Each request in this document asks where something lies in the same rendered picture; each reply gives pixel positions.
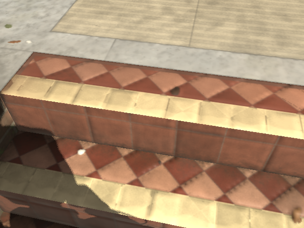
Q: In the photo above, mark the stairs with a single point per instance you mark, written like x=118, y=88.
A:
x=74, y=166

